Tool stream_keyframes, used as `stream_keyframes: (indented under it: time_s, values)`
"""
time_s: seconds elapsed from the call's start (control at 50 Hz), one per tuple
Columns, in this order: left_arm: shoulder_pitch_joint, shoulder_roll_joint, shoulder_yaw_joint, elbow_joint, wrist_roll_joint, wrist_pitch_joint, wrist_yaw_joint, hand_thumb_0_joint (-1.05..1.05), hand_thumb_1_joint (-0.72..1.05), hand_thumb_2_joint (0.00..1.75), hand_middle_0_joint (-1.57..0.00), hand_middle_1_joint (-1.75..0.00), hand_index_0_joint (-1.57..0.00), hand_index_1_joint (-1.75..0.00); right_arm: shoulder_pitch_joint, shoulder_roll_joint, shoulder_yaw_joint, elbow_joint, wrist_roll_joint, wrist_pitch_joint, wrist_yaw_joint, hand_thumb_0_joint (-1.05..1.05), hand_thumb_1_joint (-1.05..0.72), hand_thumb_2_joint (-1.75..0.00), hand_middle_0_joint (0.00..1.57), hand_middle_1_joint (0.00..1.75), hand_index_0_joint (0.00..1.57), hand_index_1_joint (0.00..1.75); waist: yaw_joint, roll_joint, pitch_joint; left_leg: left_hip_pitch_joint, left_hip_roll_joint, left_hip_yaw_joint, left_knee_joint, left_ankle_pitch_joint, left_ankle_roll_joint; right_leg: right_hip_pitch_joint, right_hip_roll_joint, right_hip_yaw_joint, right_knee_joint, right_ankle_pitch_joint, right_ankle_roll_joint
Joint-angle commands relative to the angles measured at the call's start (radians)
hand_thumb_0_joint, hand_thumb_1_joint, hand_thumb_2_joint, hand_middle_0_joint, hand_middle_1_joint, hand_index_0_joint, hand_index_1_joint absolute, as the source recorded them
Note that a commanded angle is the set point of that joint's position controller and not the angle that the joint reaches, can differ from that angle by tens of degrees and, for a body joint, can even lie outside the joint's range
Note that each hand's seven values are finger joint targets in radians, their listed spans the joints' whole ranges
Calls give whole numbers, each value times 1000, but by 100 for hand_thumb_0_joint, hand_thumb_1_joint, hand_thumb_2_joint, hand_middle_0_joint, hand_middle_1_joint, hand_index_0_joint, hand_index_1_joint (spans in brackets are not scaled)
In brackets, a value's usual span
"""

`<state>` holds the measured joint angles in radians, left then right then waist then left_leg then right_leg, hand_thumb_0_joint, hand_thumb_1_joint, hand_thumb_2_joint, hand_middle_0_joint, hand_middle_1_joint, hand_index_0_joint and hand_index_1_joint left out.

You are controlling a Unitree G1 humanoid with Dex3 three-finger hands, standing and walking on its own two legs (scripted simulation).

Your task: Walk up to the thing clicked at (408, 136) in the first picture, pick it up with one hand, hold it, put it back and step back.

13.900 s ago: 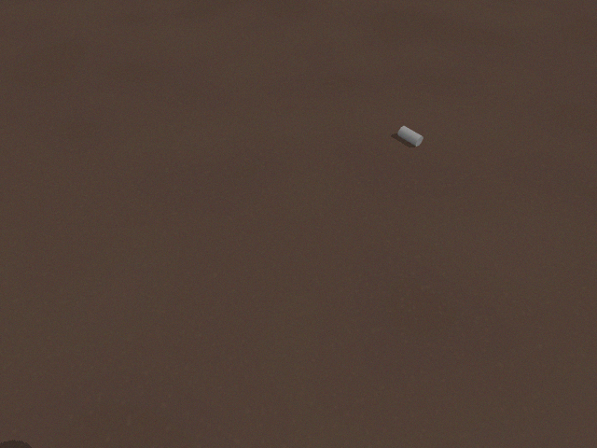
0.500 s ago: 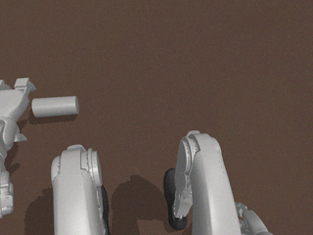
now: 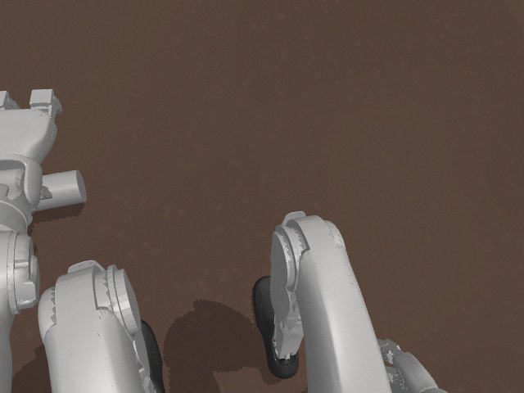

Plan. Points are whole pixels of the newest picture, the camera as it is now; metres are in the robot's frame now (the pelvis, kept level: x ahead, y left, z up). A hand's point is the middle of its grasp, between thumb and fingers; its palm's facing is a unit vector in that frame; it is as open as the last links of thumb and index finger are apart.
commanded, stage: approach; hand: left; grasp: from above
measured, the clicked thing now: (43, 192) +0.47 +0.27 -0.29
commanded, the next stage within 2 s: close in in 0.34 s
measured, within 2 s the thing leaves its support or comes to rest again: neither
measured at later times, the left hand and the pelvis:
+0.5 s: hand out of the picture +0.41 +0.31 -0.17, palm faces -0.47 -0.05 -0.88, open 14.2 cm; pelvis +0.00 +0.00 +0.01, yaw +0 degrees
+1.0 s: hand (27, 192) +0.45 +0.27 -0.22, palm faces -0.48 -0.08 -0.87, open 14.2 cm; pelvis +0.00 +0.00 -0.02, yaw -2 degrees
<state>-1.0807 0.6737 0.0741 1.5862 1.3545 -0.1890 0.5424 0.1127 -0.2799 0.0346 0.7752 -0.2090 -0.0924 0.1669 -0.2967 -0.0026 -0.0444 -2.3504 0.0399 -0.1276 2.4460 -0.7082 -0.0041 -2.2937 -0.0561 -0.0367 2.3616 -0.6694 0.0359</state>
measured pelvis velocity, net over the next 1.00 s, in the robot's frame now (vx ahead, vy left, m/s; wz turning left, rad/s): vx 0.00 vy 0.00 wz -0.03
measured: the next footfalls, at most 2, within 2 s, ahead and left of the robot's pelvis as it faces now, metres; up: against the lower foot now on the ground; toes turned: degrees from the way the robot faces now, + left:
none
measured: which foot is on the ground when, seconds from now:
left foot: down 0.00-1.00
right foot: down 0.00-1.00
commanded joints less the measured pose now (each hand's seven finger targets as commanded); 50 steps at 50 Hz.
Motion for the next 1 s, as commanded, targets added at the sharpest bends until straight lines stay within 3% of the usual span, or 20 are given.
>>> stream_keyframes:
  time_s: [0.0,0.04,0.06,0.08,0.12,0.18,0.3,0.36,0.42,0.52,0.6,0.64,0.68,0.72,0.74,0.8,0.92,0.94,0.96,0.98]
  values:
    - [-292,252,33,-81,-35,87,13,0,-56,101,-6,-103,-6,-103,229,-261,-53,-22,10,5,-4,0,-90,-90,20,30,20,30,-2,326,-686,532,-47,106,-264,222,33,340,49,-111,-230,256,-67]
    - [-233,288,50,-81,-54,113,-13,0,-55,101,-6,-103,-6,-103,229,-262,-46,-41,21,12,-1,0,-90,-90,20,30,20,30,22,305,-721,503,-47,114,-259,253,40,411,52,-102,-236,287,-62]
    - [-208,279,45,-44,-65,123,-32,0,-56,101,-6,-103,-6,-103,235,-263,-45,-48,28,13,1,0,-90,-90,20,30,20,30,4,246,-694,471,-46,113,-249,244,47,430,53,-101,-242,286,-56]
    - [-192,288,45,-73,-80,127,-50,0,-55,100,-6,-104,-6,-103,228,-258,-41,-56,39,19,2,0,-90,-90,20,30,20,30,22,232,-696,437,-46,117,-249,240,53,455,57,-94,-248,284,-53]
    - [-152,289,43,-91,-109,126,-90,0,-56,101,-6,-103,-6,-102,237,-253,-39,-64,52,18,3,0,-90,-90,20,30,20,30,18,193,-656,394,-48,119,-242,223,60,483,55,-88,-254,269,-48]
    - [-62,336,91,-164,-151,95,-129,0,-56,101,-6,-102,-6,-102,242,-254,-43,-64,63,24,2,0,-90,-89,20,30,20,30,65,162,-687,381,-48,121,-242,241,59,554,54,-84,-257,281,-42]
    - [-50,355,133,-408,-143,-52,-159,0,-58,101,-6,-103,-6,-103,253,-253,-88,-54,60,43,-2,0,-90,-90,20,30,20,30,93,213,-718,430,-48,109,-242,187,43,511,53,-84,-263,211,-55]
    - [-67,280,84,-517,-137,-113,-137,0,-57,101,-6,-104,-6,-104,254,-248,-123,-46,59,43,-7,0,-91,-90,20,30,20,30,69,245,-742,491,-43,100,-246,166,30,453,54,-86,-274,181,-64]
    - [-121,229,39,-510,-124,-131,-107,0,-56,105,-8,-104,-7,-105,260,-245,-141,-22,57,37,-16,0,-91,-90,20,30,20,30,40,265,-680,528,-41,90,-262,129,24,355,49,-90,-282,140,-69]
    - [-207,97,-66,-251,-80,-116,-60,0,-53,101,-7,-103,-8,-102,247,-251,-123,41,44,24,-28,0,-90,-90,20,30,20,30,-23,200,-553,526,-41,62,-269,109,26,230,51,-128,-265,127,-60]
    - [-212,191,-32,-145,-14,-90,-12,0,-51,100,-8,-104,-9,-102,221,-267,-97,42,26,4,-16,0,-90,-90,20,30,20,30,3,297,-574,593,-43,61,-274,179,18,233,45,-141,-212,188,-49]
    - [-229,211,-11,-115,-1,-73,12,0,-51,98,-6,-104,-8,-102,200,-272,-89,27,16,-1,-9,0,-90,-90,20,30,20,30,-3,320,-593,605,-43,60,-277,191,16,233,46,-147,-197,202,-48]
    - [-205,265,32,-106,6,-55,39,0,-55,100,-6,-101,-6,-101,183,-273,-80,10,12,-4,-2,0,-90,-90,20,30,20,30,17,344,-617,597,-45,67,-279,205,17,257,48,-144,-193,214,-48]
    - [-209,258,33,-19,15,-30,50,0,-55,100,-6,-100,-5,-101,171,-270,-70,-7,1,-7,7,0,-90,-90,20,30,20,30,-11,319,-585,555,-44,74,-262,196,23,250,53,-144,-191,212,-49]
    - [-245,261,39,-9,14,-27,55,0,-55,101,-6,-99,-5,-100,184,-275,-61,-6,-10,-12,14,0,-90,-90,20,30,20,30,-35,295,-569,540,-44,69,-248,197,26,249,50,-149,-183,219,-45]
    - [-209,314,77,-15,4,-16,70,0,-55,101,-6,-99,-5,-100,174,-278,-46,-23,-18,-20,26,0,-90,-90,20,30,20,30,-5,349,-605,549,-47,75,-239,210,24,278,54,-146,-170,226,-48]
    - [-178,401,147,22,-13,-23,57,0,-54,99,-5,-98,-5,-99,212,-296,-21,-29,-42,-33,46,0,-89,-90,20,30,20,30,-38,274,-562,452,-44,78,-175,185,39,330,60,-140,-165,227,-44]
    - [-184,425,163,-5,-21,-32,58,0,-54,99,-6,-98,-5,-99,221,-304,-21,-26,-43,-33,47,0,-89,-90,20,30,20,30,-32,282,-575,436,-45,78,-175,182,40,350,59,-137,-169,227,-45]
    - [-189,384,131,-22,-28,-38,46,0,-55,100,-6,-98,-5,-99,212,-295,-13,-40,-47,-38,49,0,-89,-90,20,30,20,30,-40,281,-587,446,-46,80,-164,192,39,369,60,-133,-167,241,-44]
    - [-174,432,160,-60,-38,-49,48,0,-54,99,-5,-99,-5,-99,215,-303,-17,-23,-47,-36,47,0,-89,-90,20,30,20,30,-19,300,-629,447,-41,77,-167,203,37,400,65,-133,-172,247,-44]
